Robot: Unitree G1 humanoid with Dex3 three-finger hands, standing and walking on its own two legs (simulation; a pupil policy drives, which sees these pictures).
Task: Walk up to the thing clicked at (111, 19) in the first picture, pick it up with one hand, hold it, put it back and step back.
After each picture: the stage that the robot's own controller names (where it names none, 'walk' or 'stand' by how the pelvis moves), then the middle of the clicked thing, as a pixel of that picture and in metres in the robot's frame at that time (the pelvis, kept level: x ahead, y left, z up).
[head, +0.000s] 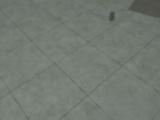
stand; (111, 16) +1.91 -0.42 -0.72
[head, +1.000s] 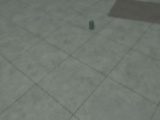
walk; (91, 25) +1.82 +0.01 -0.70
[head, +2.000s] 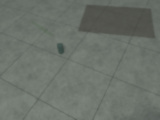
walk; (60, 48) +1.22 +0.31 -0.72
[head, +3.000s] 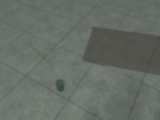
walk; (60, 85) +0.77 +0.26 -0.71
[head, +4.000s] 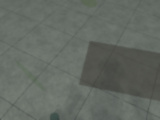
walk; (55, 119) +0.46 +0.18 -0.70
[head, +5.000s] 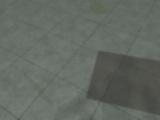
stand; out of the picture +0.36 +0.19 -0.72
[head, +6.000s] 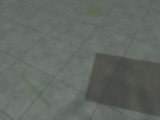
stand; out of the picture +0.35 +0.19 -0.73
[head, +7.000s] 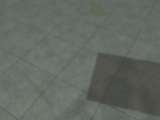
stand; out of the picture +0.36 +0.18 -0.73
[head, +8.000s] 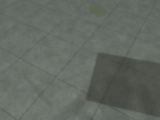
stand; out of the picture +0.35 +0.18 -0.73
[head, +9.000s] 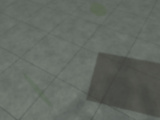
stand; out of the picture +0.35 +0.18 -0.73
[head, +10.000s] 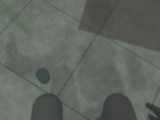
go down; (43, 76) +0.42 +0.19 -0.42
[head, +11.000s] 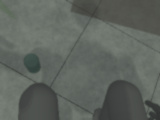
go down; (32, 64) +0.45 +0.21 -0.32
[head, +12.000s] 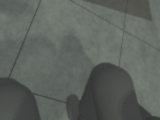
close in; out of the picture +0.43 +0.25 -0.23
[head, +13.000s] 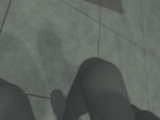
close; out of the picture +0.43 +0.26 -0.22
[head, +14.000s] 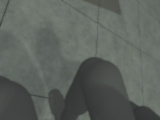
lift; out of the picture +0.40 +0.24 -0.23
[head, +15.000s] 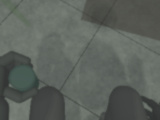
lift; (26, 81) +0.32 +0.20 -0.05
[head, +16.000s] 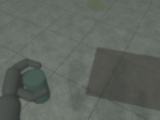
hold; (37, 87) +0.33 +0.16 +0.05
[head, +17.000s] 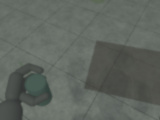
hold; (39, 90) +0.32 +0.16 +0.01
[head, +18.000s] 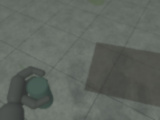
crouch; (41, 93) +0.32 +0.16 +0.01
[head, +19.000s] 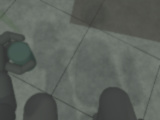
crouch; (23, 58) +0.43 +0.18 -0.08
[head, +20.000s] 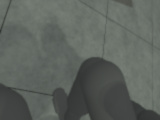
lower; out of the picture +0.42 +0.26 -0.23
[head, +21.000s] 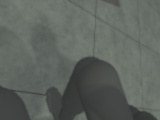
lower; out of the picture +0.43 +0.27 -0.23
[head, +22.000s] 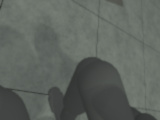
lower; out of the picture +0.44 +0.27 -0.23
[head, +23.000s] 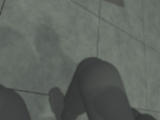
lower; out of the picture +0.44 +0.27 -0.22
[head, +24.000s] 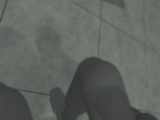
loosen; out of the picture +0.42 +0.25 -0.23
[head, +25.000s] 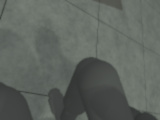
withdraw; out of the picture +0.43 +0.24 -0.24
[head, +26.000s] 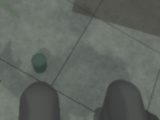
walk; (39, 64) +0.45 +0.18 -0.31
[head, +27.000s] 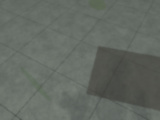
stand; out of the picture +0.36 +0.14 -0.66
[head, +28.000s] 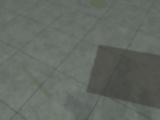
stand; out of the picture +0.38 +0.16 -0.67
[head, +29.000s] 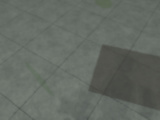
stand; out of the picture +0.38 +0.15 -0.68
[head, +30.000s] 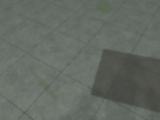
walk; out of the picture +0.38 +0.15 -0.72
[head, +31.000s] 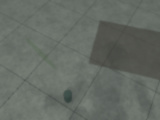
walk; (67, 96) +0.54 +0.11 -0.69
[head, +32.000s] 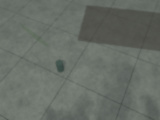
walk; (60, 66) +0.84 +0.23 -0.69
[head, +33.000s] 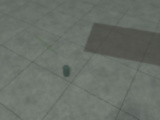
stand; (66, 71) +0.99 +0.17 -0.71
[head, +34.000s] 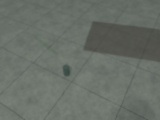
stand; (66, 70) +1.00 +0.18 -0.72
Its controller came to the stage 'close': yes
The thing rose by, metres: 0.73
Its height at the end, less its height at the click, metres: +0.00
